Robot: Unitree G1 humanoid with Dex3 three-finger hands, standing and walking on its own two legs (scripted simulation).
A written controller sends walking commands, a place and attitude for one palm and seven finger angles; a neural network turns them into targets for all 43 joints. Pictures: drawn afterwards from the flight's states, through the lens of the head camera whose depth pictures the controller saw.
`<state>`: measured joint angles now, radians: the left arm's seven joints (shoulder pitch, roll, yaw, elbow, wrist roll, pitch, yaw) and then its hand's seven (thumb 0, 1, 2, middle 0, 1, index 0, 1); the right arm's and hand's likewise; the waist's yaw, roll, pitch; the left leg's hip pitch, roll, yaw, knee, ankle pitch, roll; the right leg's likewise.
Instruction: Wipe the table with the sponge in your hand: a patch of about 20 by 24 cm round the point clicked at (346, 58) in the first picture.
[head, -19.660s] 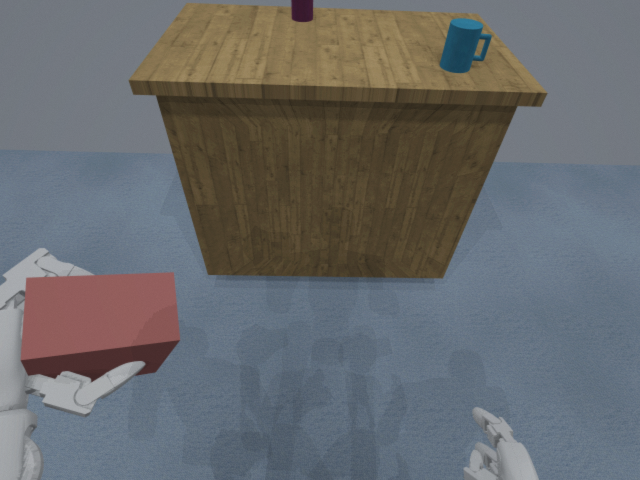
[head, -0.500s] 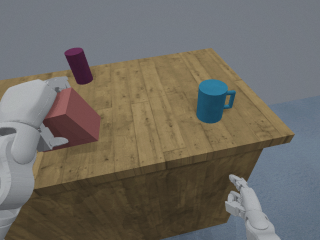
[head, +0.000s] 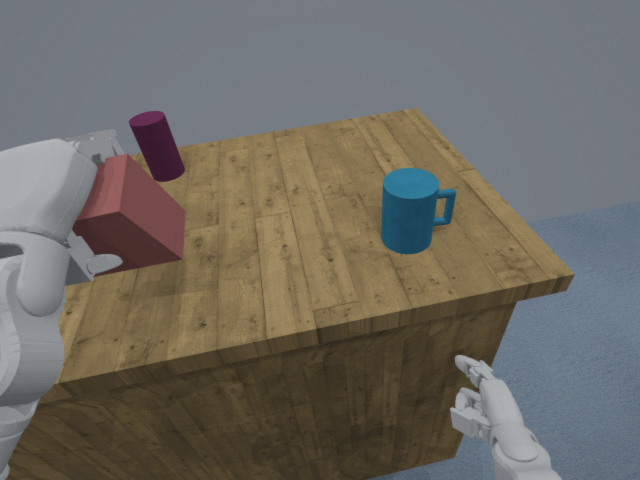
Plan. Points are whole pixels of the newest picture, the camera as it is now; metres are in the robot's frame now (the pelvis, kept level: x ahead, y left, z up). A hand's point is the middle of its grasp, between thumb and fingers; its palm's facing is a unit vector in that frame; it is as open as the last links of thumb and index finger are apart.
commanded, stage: turn the palm down, sponge in hand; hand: left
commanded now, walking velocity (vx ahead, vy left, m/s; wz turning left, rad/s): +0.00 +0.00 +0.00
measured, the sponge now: (106, 231) +0.25 +0.28 +0.23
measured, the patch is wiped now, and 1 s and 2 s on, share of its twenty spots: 0.00 0.00 0.20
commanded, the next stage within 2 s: move the sponge above the wiping area in 0.14 s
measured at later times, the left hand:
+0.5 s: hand (80, 209) +0.24 +0.29 +0.27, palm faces +0.39 -0.01 -0.92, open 10.0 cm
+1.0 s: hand (97, 232) +0.26 +0.30 +0.22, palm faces +0.29 -0.12 -0.95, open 10.0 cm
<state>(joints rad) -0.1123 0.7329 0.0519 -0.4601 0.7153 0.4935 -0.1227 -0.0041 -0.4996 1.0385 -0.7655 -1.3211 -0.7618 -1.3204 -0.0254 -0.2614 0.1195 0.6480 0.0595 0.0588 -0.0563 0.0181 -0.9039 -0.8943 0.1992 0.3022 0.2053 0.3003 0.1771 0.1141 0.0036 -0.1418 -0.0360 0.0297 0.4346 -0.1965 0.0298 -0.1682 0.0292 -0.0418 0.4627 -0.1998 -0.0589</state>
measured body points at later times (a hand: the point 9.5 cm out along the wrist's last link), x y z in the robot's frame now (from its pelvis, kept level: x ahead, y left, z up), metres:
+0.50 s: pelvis +0.00 -0.02 +0.00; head -0.03 -0.08 +0.44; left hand +0.22 +0.29 +0.31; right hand +0.27 -0.21 -0.06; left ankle +0.03 +0.10 -0.74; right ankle +0.04 -0.08 -0.74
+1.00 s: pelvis +0.00 +0.00 +0.00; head -0.02 -0.06 +0.45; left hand +0.24 +0.31 +0.27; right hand +0.27 -0.18 -0.06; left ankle +0.03 +0.10 -0.74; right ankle +0.04 -0.08 -0.74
